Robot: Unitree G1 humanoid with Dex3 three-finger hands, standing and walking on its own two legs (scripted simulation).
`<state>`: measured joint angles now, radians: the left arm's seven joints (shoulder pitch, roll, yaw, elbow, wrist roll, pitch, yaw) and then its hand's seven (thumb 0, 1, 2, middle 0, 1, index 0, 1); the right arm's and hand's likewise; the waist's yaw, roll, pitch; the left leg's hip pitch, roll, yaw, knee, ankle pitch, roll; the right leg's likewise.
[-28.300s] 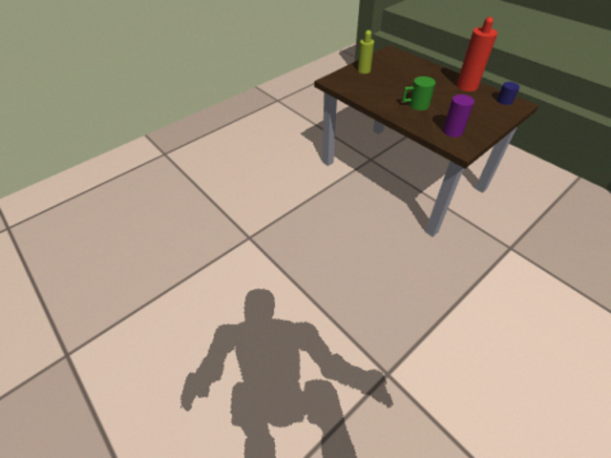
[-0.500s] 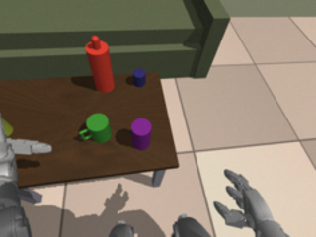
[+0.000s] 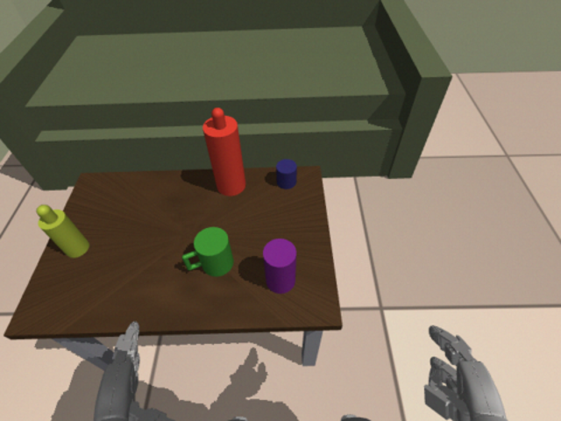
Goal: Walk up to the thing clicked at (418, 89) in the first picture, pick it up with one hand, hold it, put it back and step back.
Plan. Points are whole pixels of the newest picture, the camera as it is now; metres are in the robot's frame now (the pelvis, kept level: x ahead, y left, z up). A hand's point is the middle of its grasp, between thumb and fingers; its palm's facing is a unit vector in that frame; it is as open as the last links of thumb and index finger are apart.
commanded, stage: home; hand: left
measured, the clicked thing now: (207, 254) +0.51 +0.19 -0.22
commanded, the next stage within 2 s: stand in 1.98 s
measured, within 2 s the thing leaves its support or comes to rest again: neither
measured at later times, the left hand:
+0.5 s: hand (172, 411) +0.16 +0.17 -0.05, palm faces +0.12 -0.96 -0.24, open 17.6 cm
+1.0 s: hand (164, 402) +0.17 +0.18 -0.05, palm faces +0.12 -0.96 -0.24, open 17.5 cm
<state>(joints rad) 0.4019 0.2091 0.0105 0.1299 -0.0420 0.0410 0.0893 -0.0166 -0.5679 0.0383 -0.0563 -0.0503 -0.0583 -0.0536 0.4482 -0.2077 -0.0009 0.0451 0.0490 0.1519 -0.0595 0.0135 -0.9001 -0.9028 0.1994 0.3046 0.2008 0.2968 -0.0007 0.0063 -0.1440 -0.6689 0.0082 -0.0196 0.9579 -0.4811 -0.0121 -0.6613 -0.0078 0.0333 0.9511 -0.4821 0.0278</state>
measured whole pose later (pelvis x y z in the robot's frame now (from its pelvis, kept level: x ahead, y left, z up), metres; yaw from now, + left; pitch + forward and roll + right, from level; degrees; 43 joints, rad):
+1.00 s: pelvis -0.01 +0.00 -0.01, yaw +0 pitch +11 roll +0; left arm 0.48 0.21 0.00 0.02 -0.03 0.03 0.10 -0.02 -0.55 0.04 -0.05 -0.05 -0.05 -0.05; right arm 0.50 -0.20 -0.01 -0.03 0.03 0.14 -0.08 0.02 -0.90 -0.91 0.20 0.30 0.20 0.30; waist 0.01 0.00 -0.15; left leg -0.71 0.00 -0.01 1.02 -0.50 -0.01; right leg -0.71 -0.01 0.04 1.02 -0.51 0.03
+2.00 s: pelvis -0.01 -0.01 +0.00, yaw +1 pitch +9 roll -1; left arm 0.49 0.20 -0.01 -0.01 -0.02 0.18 0.14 -0.02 -0.55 0.04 -0.05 -0.05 -0.05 -0.05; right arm 0.29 -0.22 0.01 0.45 0.02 -0.07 -0.14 0.01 -0.90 -0.90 0.20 0.30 0.20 0.30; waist -0.02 0.03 -0.11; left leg -0.65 0.02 -0.05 0.99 -0.49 -0.03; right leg -0.63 0.01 0.00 0.96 -0.48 0.01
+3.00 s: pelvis -0.01 -0.01 +0.06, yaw +1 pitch -4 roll +0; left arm 0.13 0.31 0.01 1.15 0.02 -0.01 0.02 0.00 0.90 0.90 -0.20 -0.30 -0.20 -0.30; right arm 0.15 -0.32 -0.01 1.13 -0.02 0.00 -0.02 0.01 -0.91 -0.90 0.20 0.30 0.20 0.30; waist 0.00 0.02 0.06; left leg -0.13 0.01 -0.03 0.39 -0.20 -0.02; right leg -0.12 -0.02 0.01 0.40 -0.22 0.02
